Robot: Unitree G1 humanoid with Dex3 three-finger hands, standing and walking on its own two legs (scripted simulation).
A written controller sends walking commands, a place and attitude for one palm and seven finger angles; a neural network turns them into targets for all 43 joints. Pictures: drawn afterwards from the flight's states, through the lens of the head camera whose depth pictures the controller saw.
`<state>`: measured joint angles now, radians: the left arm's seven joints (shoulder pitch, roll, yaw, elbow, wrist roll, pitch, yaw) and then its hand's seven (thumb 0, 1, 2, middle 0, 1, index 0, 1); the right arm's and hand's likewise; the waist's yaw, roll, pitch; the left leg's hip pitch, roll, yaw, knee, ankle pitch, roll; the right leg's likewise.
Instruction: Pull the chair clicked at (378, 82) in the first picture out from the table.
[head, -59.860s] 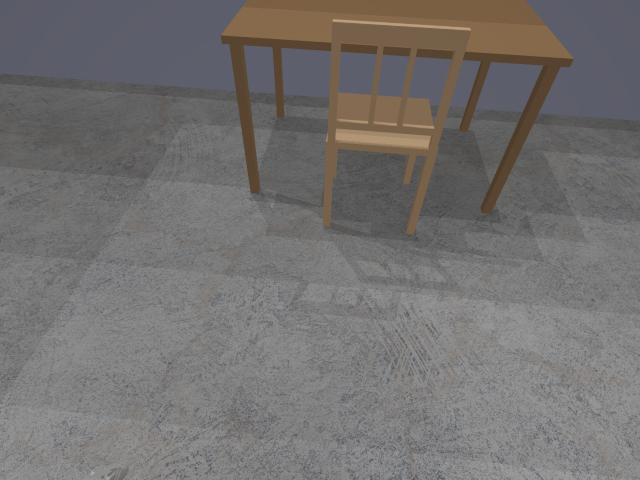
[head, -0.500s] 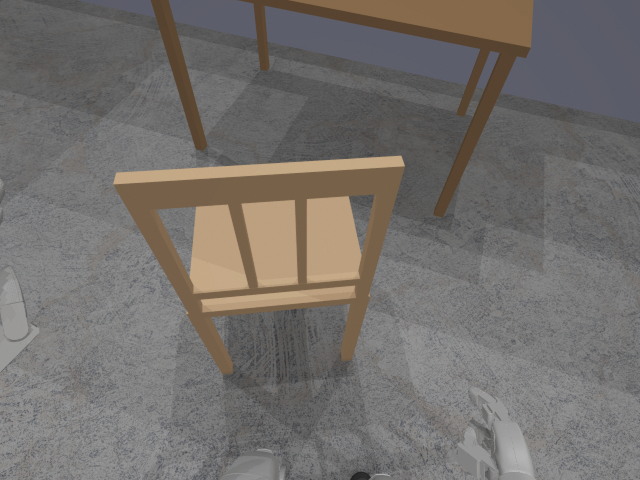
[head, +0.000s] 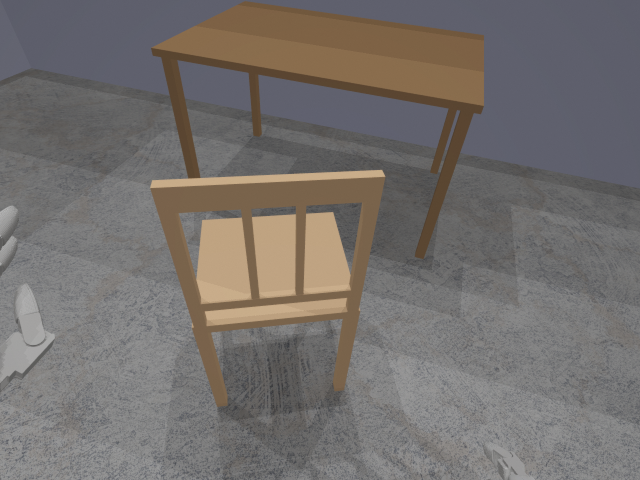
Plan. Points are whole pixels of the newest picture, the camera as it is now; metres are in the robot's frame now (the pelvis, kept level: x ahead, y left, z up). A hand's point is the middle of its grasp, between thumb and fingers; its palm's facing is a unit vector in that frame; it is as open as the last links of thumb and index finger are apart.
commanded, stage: stop stepping back and stand still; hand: left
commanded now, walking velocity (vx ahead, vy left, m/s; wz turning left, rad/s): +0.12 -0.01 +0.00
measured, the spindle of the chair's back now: (251, 255) +0.56 +0.16 -0.10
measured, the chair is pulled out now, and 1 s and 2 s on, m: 0.63 0.63 0.63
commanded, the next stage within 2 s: let the arm hang, fingers relaxed in 0.44 s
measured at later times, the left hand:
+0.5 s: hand (10, 364) +0.17 +0.27 +0.17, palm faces +0.43 -0.76 -0.48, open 7.4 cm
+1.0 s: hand out of the picture -0.03 +0.20 -0.17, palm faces +0.02 -0.98 -0.20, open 7.1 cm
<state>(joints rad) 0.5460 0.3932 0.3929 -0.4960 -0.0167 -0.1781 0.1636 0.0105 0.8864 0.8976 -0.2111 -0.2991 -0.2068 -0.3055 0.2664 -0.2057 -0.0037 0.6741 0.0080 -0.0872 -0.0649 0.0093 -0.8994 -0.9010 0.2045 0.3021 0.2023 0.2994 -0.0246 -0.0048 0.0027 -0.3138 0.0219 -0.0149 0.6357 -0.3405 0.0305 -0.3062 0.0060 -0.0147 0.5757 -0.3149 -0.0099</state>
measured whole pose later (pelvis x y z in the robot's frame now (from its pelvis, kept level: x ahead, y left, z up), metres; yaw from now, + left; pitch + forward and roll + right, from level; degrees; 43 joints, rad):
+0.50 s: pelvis -0.02 +0.01 +0.00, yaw +1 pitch -3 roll -2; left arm 0.53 0.42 0.42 -0.48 -0.01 -0.19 0.14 0.01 0.89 0.90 -0.21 -0.30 -0.21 -0.31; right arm 0.24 -0.18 0.01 0.67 0.01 -0.11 -0.04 0.01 -0.90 -0.90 0.20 0.30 0.20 0.30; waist -0.01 0.02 0.03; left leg -0.34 0.01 -0.01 0.66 -0.33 0.03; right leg -0.25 0.03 -0.02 0.55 -0.23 -0.01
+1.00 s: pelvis +0.00 +0.02 +0.01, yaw +1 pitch +0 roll -1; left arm 0.33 0.20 -0.01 1.09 0.00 0.02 0.03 -0.01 0.98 0.90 -0.21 -0.30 -0.20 -0.30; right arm 0.29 -0.17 -0.01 1.05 -0.01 0.02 -0.02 0.00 -0.90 -0.90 0.20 0.30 0.20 0.30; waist 0.00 -0.01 0.06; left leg -0.26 -0.02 0.00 0.43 -0.16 0.03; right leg -0.20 0.01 0.01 0.39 -0.19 0.01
